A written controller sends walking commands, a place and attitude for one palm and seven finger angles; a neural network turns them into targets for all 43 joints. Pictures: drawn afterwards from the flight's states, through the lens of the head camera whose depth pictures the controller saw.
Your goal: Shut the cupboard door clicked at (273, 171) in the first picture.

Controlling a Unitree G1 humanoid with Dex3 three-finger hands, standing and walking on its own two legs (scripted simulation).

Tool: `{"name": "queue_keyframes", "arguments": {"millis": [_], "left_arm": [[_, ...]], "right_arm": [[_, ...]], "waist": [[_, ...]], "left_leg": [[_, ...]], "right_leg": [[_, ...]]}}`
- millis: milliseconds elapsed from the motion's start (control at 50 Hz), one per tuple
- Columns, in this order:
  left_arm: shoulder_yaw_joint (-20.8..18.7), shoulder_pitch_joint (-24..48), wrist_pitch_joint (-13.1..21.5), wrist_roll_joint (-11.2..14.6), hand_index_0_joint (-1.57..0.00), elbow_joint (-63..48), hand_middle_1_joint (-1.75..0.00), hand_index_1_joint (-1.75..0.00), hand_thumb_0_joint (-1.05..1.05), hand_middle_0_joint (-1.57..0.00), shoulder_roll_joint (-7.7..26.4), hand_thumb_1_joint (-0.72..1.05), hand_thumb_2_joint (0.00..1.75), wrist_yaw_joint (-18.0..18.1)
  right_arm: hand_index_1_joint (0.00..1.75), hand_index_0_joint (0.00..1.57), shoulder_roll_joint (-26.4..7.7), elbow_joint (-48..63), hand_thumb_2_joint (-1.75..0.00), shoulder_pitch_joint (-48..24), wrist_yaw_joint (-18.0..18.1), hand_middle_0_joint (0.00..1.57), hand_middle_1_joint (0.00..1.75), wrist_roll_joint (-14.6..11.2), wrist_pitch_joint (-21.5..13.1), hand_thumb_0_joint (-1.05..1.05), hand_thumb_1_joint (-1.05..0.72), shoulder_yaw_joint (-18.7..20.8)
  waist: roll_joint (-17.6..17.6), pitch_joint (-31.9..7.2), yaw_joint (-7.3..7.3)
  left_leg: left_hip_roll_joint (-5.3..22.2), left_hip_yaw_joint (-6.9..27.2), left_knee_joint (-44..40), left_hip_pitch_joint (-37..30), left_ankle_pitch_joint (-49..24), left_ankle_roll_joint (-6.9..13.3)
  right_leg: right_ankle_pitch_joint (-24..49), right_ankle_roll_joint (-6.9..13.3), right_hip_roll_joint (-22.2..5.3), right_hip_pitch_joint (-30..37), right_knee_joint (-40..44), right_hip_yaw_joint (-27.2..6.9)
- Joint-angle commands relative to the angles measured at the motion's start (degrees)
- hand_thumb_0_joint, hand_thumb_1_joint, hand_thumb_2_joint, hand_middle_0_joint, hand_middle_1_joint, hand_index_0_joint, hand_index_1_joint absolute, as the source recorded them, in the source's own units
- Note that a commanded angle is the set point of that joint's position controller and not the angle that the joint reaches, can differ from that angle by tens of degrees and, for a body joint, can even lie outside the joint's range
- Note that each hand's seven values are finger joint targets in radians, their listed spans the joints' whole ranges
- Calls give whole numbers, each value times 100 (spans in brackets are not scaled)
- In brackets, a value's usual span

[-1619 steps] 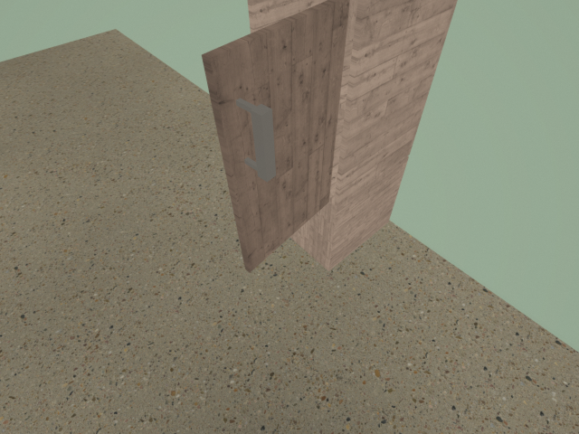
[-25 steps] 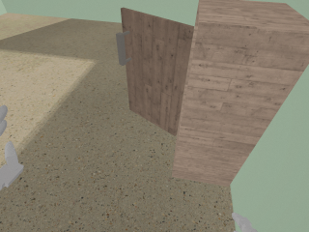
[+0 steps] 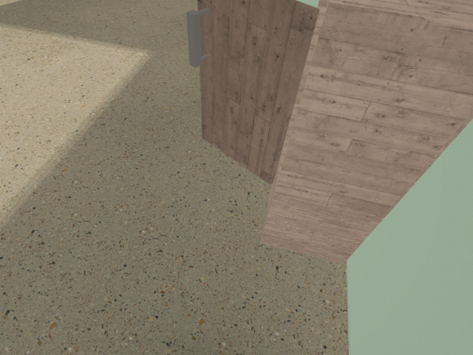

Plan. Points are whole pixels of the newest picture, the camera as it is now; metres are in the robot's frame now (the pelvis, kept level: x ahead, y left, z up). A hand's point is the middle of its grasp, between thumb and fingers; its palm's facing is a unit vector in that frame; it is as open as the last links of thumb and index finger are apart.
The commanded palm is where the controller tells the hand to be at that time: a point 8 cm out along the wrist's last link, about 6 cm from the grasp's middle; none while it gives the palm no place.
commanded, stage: let the arm hang, fingers relaxed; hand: left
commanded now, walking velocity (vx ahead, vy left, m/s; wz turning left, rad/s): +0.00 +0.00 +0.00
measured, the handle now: (200, 37) +0.89 +0.17 +0.09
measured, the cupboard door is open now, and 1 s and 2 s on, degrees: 62 62 62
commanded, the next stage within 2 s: look to check the result in 0.62 s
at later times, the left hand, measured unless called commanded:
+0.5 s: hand out of the picture +0.03 +0.17 -0.17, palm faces -0.01 -0.98 -0.19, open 7.4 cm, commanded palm none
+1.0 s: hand out of the picture +0.02 +0.17 -0.17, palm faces +0.00 -0.98 -0.21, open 7.4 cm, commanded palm none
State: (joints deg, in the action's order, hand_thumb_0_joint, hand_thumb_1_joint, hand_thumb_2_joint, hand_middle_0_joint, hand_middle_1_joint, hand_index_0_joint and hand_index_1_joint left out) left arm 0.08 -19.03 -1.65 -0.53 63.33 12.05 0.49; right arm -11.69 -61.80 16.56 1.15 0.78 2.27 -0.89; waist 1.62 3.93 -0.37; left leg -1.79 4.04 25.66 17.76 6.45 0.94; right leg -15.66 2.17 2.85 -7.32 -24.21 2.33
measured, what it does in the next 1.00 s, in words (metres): stands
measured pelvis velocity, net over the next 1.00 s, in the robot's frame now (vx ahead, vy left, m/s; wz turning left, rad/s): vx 0.04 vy -0.01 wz -0.03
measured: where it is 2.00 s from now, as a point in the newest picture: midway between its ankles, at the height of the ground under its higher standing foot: outside the picture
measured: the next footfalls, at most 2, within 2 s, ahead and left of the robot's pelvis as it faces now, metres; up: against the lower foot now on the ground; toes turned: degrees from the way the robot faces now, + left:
none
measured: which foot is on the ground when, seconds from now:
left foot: down 0.00-1.00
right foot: down 0.00-1.00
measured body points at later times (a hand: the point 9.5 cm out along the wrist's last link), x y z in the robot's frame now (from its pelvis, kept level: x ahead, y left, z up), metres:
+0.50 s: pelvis +0.02 +0.00 +0.00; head +0.01 +0.00 +0.45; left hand +0.03 +0.22 -0.16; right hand +0.02 -0.23 -0.16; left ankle +0.08 +0.10 -0.74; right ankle -0.03 -0.10 -0.74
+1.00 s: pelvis +0.04 -0.01 +0.00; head +0.05 -0.01 +0.45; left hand +0.03 +0.22 -0.16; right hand +0.03 -0.23 -0.16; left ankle +0.08 +0.10 -0.74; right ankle -0.03 -0.10 -0.74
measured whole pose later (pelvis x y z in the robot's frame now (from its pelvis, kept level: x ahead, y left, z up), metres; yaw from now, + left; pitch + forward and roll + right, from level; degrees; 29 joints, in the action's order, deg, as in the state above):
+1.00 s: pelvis +0.04 -0.01 +0.00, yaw -2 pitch -2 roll +0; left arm -0.2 -17.7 0.3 -0.4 65.4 9.4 2.2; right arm -8.9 -64.6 14.7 2.0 0.5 0.6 -0.8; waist 0.0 2.3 0.2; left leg -1.7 1.9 23.6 12.8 9.3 0.8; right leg -17.0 2.3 2.5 -2.4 -21.0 0.0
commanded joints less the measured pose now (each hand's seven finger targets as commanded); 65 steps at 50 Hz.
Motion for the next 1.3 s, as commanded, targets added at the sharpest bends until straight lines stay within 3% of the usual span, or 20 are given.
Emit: {"name": "queue_keyframes", "arguments": {"millis": [0, 160, 260, 640, 900, 1280], "left_arm": [[-124, -165, 193, 21, -20, -50, -30, -30, 0, -20, 650, 90, 90, 65], [-84, -390, 192, 20, -20, 182, -30, -30, 0, -20, 470, 90, 90, 129], [-102, -369, 188, 7, -20, 145, -30, -30, 0, -20, 463, 90, 90, 140], [-135, -134, 242, 31, -20, 41, -30, -30, 0, -20, 371, 90, 90, 180], [-125, -275, 240, 27, -20, 79, -30, -30, 0, -20, 370, 90, 90, 196], [-131, -229, 233, 28, -20, 113, -30, -30, 0, -20, 412, 90, 90, 189]], "right_arm": [[30, 20, -788, 263, -90, 34, 98, 20, 30, -16, -170, 0, -90, 230], [30, 20, -578, 28, -90, 173, 113, 20, 30, -23, -170, 0, -90, 211], [30, 20, -520, -33, -90, 185, 100, 20, 30, -10, -172, 0, -90, 208], [30, 20, -408, -51, -90, 133, 129, 20, 30, -2, -261, 0, -90, 135], [30, 20, -425, -79, -90, 124, 147, 20, 30, -26, -244, 0, -90, 150], [30, 20, -494, -99, -90, 13, 149, 20, 30, -18, -244, 0, -90, 142]], "waist": [[-320, -223, 98], [-45, 156, 97], [-55, 274, 94], [-265, -81, 71], [-124, -58, 66], [-197, 71, 71]], "left_leg": [[585, 531, -563, -634, 621, 104], [620, 457, -655, -648, 490, 127], [601, 432, -708, -564, 587, 119], [630, 295, -460, -735, -644, 89], [650, 228, -393, -908, -739, 109], [650, 261, -492, -944, -617, 113]], "right_leg": [[-506, 179, -758, -539, 901, -758], [-445, 125, -739, -725, 873, -719], [-551, 111, -736, -788, 849, -754], [780, 51, -812, -158, 763, -730], [980, 30, -799, -147, 798, -692], [796, 34, -805, -140, 851, -700]]}}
